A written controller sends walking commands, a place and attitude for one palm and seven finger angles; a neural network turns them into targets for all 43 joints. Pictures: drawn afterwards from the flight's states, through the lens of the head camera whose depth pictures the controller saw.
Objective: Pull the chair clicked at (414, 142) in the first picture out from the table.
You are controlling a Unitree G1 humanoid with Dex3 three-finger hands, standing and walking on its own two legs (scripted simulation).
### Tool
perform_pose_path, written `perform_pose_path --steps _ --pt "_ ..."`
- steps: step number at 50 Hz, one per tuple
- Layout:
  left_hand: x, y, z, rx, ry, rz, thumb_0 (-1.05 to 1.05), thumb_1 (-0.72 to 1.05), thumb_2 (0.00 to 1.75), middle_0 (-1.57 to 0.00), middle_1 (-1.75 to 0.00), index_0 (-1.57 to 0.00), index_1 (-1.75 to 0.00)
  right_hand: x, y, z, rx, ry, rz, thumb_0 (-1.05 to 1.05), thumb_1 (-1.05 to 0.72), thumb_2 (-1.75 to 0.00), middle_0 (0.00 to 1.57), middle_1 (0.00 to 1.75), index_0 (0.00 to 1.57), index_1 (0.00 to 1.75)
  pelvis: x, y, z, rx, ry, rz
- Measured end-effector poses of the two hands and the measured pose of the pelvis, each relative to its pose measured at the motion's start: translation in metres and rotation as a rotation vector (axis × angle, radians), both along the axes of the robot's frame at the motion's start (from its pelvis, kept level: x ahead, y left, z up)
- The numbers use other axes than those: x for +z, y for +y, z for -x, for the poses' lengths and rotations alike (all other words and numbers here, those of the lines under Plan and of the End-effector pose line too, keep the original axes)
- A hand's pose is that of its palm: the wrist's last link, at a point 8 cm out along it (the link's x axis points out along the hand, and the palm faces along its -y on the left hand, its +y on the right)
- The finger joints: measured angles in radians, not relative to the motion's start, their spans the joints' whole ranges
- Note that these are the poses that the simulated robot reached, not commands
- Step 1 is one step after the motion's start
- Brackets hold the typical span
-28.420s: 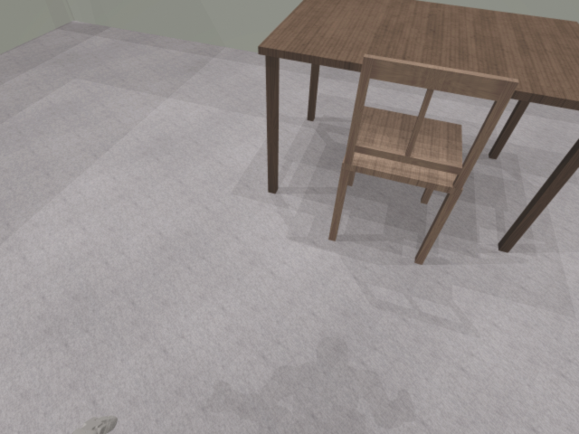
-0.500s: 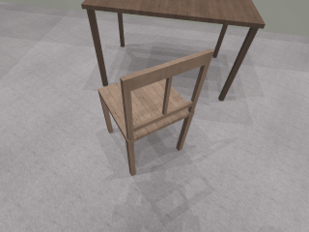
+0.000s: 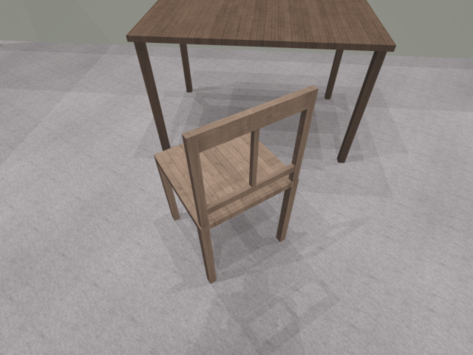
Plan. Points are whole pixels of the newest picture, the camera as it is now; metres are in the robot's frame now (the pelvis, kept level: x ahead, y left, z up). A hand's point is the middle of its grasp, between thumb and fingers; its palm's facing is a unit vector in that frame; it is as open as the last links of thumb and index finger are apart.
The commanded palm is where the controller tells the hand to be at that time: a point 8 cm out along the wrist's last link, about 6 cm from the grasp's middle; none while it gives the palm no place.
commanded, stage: let the arm hang, fingers relaxed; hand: left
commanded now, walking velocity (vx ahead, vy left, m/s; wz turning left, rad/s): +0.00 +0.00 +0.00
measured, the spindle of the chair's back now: (253, 158) +0.68 -0.01 -0.12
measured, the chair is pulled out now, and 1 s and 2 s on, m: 0.55 0.55 0.55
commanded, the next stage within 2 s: look to check the result in 0.22 s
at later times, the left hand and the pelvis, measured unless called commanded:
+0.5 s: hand out of the picture +0.00 +0.15 -0.18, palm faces +0.06 -0.98 -0.16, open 7.4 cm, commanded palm none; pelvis +0.01 +0.00 +0.00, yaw +0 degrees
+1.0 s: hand out of the picture +0.00 +0.15 -0.18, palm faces +0.07 -0.98 -0.16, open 7.4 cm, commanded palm none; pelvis +0.02 +0.00 +0.00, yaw +0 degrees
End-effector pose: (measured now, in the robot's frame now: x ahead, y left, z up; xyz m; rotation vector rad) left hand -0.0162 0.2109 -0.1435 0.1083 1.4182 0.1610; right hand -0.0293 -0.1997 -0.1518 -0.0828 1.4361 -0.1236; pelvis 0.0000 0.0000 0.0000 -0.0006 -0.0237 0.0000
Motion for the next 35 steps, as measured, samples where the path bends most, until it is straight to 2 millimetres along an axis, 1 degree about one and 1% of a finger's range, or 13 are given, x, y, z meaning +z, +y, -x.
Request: perform_pose_path --steps 4,10,21,35 --pt "-0.002 -0.005 0.001 0.002 0.009 0.013 0.01 0.92 0.90 -0.20 -0.30 -0.20 -0.30 0.001 0.002 -0.002 -0.007 -0.002 0.003 0.00 -0.90 -0.90 0.20 0.30 0.20 0.30 0.000 0.000 -0.002 -0.002 0.001 0.000" --pt "-0.003 -0.008 0.002 0.012 0.021 0.020 0.01 0.92 0.90 -0.20 -0.30 -0.20 -0.30 0.002 0.000 -0.003 -0.011 0.009 0.012 0.00 -0.90 -0.90 0.20 0.30 0.20 0.30 0.000 -0.001 -0.005 -0.002 0.005 0.000" --pt "-0.003 -0.007 -0.004 0.019 0.023 0.013 0.01 0.91 0.90 -0.20 -0.30 -0.20 -0.30 0.002 -0.004 -0.009 -0.014 0.018 0.023 0.00 -0.90 -0.90 0.20 0.30 0.20 0.30 0.000 -0.002 -0.012 0.002 0.004 0.000" --pt "-0.003 -0.006 -0.014 0.019 0.012 0.006 0.01 0.91 0.90 -0.20 -0.30 -0.20 -0.30 0.002 -0.004 -0.019 -0.006 0.013 0.021 0.00 -0.90 -0.90 0.20 0.30 0.20 0.30 0.000 -0.003 -0.017 0.006 0.003 0.001"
